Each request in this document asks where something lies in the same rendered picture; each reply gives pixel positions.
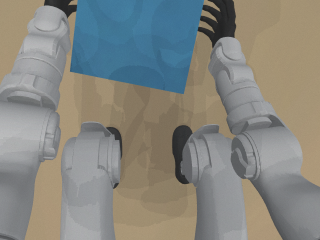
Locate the robot left upper arm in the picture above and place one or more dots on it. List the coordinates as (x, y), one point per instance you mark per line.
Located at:
(29, 135)

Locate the left robot hand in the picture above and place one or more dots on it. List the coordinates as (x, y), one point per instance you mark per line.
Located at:
(62, 5)

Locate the robot thigh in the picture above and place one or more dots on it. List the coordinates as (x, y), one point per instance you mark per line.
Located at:
(87, 188)
(221, 211)

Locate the robot right forearm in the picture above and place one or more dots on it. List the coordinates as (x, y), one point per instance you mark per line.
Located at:
(240, 95)

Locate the right robot hand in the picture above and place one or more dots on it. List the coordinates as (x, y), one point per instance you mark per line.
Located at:
(225, 25)

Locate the right robot thigh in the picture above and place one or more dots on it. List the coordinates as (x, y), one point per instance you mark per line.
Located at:
(221, 211)

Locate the carton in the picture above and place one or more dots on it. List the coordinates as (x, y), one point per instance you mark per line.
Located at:
(148, 43)

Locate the left robot thigh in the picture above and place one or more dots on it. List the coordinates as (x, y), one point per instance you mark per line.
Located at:
(87, 188)

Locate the robot left forearm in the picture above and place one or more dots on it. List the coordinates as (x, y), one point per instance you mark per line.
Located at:
(39, 66)

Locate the robot right upper arm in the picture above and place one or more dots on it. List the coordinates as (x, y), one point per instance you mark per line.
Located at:
(271, 159)

